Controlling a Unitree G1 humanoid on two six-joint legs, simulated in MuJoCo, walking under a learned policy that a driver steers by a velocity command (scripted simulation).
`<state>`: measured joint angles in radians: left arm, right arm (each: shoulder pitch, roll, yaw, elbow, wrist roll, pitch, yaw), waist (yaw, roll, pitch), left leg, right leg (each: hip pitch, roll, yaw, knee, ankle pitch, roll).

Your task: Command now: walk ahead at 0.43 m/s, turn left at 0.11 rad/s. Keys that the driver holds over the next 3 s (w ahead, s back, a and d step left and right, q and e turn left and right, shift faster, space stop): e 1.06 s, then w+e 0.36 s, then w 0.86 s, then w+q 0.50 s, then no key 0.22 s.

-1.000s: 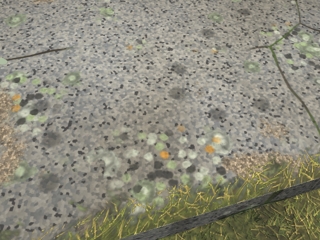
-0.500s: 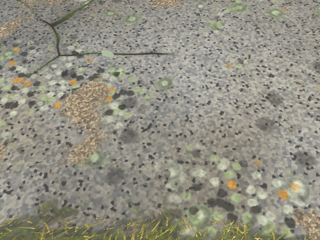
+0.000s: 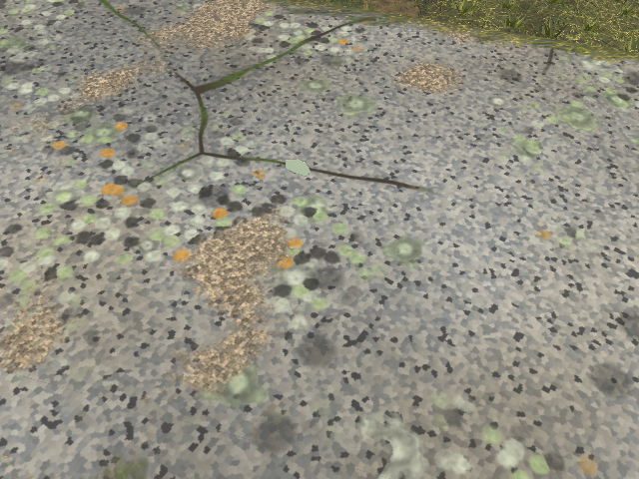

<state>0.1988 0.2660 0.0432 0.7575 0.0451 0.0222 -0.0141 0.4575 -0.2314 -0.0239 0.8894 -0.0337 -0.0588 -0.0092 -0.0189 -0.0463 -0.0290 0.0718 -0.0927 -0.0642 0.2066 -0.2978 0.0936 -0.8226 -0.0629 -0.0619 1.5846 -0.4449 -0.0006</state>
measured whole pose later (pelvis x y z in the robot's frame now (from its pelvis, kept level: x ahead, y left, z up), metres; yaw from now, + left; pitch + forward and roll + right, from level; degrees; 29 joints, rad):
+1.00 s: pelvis +0.42 -0.09 +0.14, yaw -34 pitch +3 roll +1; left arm 0.24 0.31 0.06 0.59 -0.02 0.06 0.05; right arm 0.05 -0.28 -0.04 0.61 -0.02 -0.08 -0.02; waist 0.04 -0.03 -0.02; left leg -0.43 -0.08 -0.07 0.51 -0.09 0.04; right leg -0.21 0.26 0.36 0.75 -0.48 -0.06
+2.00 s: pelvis +0.60 -0.33 +0.13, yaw -54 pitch +4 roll +1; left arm 0.45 0.26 0.04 0.85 -0.02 -0.06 0.01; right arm 0.05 -0.25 -0.04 0.69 0.01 -0.09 0.03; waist 0.05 -0.01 0.00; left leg -0.52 -0.04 0.07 0.58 -0.13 0.08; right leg -0.16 0.02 0.09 1.01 -0.47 -0.01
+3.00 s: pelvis +0.92 -0.70 +0.13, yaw -35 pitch +2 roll -2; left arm 0.28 0.29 0.07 0.82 -0.01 -0.07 0.01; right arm 0.05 -0.27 -0.06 0.66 -0.02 -0.03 0.03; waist 0.05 0.01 0.07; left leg -0.52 -0.01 0.02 0.62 -0.15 0.10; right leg -0.21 -0.07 -0.08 0.96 -0.58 0.07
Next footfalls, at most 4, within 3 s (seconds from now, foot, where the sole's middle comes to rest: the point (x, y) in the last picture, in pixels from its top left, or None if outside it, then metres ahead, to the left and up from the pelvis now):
0.22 right None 0.34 -0.13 -0.63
0.98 left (358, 424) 0.58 -0.08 -0.63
1.48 right None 0.37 -0.24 -0.63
1.94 left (498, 346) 0.76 -0.39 -0.63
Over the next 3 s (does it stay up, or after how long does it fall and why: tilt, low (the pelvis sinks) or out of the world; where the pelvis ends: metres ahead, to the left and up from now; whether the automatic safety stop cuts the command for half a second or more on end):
stays up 0.92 -0.70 0.13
